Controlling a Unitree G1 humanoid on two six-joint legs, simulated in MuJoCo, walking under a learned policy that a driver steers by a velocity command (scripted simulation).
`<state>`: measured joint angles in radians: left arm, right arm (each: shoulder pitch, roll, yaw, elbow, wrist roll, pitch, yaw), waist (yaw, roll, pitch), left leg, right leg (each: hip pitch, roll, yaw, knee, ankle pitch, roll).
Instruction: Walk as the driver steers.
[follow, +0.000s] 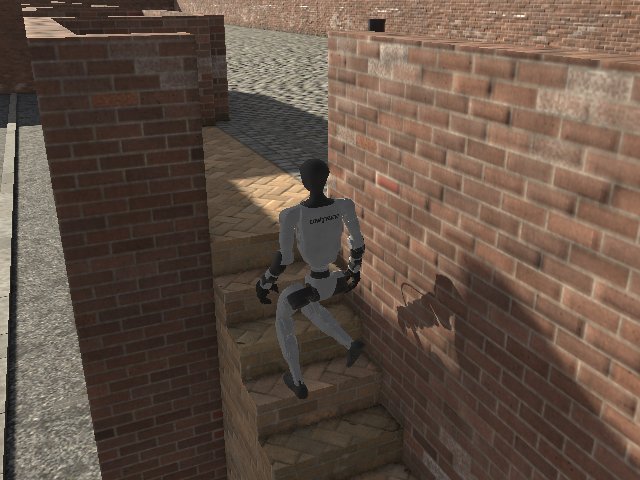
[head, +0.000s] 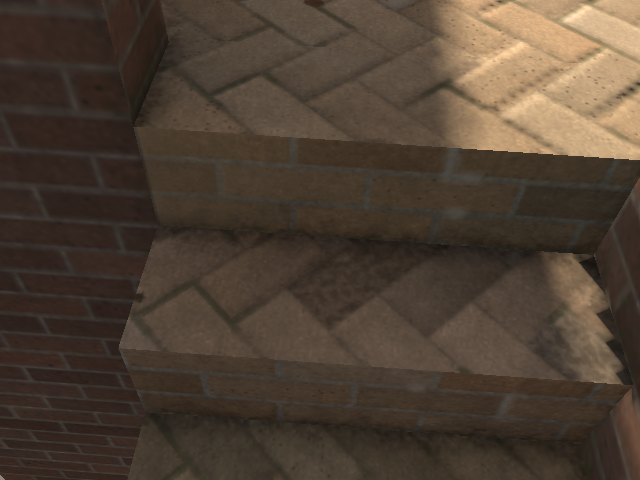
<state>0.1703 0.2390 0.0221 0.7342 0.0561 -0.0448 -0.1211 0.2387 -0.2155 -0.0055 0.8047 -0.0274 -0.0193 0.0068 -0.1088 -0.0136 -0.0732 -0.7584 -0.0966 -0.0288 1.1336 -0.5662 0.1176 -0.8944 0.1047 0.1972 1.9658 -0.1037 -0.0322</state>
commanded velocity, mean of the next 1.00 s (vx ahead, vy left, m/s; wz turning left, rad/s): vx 0.50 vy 0.00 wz -0.18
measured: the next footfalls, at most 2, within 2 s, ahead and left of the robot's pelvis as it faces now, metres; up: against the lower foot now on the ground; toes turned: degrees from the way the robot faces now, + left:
right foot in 0.28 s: +0.12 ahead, -0.19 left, +0.00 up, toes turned +5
left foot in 0.74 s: +0.35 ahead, +0.07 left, +0.20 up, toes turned +0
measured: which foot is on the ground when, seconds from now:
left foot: down 0.00-0.30, up 0.32-0.72, down 0.74-1.00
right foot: up 0.00-0.26, down 0.28-0.78, up 0.80-1.00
